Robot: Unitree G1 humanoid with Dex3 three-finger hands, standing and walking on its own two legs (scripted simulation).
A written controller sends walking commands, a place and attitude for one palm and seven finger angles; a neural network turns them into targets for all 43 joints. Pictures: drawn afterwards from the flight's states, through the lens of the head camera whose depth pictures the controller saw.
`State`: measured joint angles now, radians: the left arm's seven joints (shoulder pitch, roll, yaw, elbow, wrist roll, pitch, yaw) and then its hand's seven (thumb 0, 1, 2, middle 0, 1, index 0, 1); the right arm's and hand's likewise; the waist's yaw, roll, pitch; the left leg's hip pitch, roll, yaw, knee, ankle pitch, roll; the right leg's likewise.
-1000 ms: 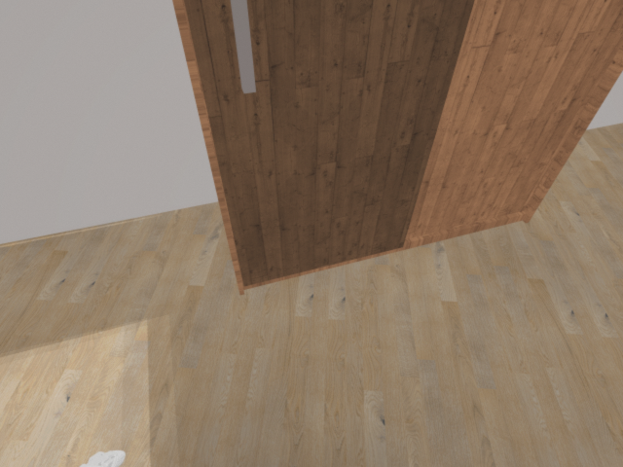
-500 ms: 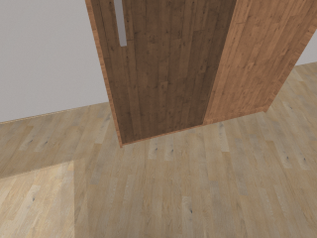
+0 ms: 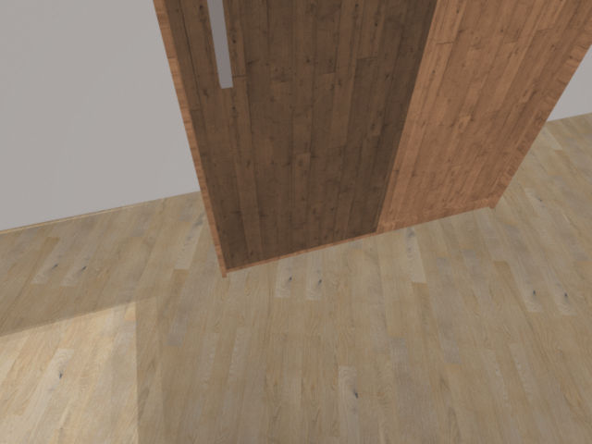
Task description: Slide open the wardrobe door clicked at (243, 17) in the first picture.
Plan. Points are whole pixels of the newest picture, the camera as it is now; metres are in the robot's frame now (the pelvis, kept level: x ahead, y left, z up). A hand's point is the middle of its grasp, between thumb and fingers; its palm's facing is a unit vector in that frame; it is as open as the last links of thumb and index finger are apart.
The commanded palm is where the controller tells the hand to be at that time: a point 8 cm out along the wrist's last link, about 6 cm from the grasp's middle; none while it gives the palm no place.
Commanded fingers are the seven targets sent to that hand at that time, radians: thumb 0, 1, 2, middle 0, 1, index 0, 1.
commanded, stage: look at it before walking up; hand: left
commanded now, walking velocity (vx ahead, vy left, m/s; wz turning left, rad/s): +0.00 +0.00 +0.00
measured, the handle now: (214, 10) +0.88 +0.23 +0.22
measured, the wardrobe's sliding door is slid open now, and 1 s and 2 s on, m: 0.00 0.00 0.00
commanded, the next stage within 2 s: turn to face it in 0.44 s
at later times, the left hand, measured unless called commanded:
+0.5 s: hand out of the picture +0.08 +0.25 -0.15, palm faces -0.02 -0.94 -0.34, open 7.4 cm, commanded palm none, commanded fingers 0.00 0.90 0.90 -0.20 -0.30 -0.20 -0.30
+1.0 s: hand out of the picture +0.01 +0.24 -0.20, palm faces +0.18 -0.96 -0.22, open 7.4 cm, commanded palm none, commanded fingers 0.00 0.90 0.90 -0.20 -0.30 -0.20 -0.30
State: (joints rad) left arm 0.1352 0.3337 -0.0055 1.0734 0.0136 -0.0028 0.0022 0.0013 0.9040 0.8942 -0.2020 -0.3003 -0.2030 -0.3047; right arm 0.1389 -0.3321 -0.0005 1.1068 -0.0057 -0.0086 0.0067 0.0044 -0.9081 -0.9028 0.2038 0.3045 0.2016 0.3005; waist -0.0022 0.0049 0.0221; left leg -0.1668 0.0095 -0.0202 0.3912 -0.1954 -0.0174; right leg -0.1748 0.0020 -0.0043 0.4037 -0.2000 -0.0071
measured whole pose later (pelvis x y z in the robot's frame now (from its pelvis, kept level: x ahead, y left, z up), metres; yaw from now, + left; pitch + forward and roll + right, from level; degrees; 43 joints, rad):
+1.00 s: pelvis -0.01 +0.03 -0.02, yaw +11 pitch -1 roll -1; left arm 0.19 0.25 0.03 0.98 0.02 0.07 0.03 0.00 0.91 0.89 -0.20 -0.30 -0.20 -0.30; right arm 0.24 -0.19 -0.02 1.02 -0.01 0.03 0.01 0.00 -0.91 -0.90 0.20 0.30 0.20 0.30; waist -0.01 -0.06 0.08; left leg -0.30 -0.03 0.04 0.61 -0.28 0.06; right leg -0.37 -0.07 -0.05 0.91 -0.49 0.04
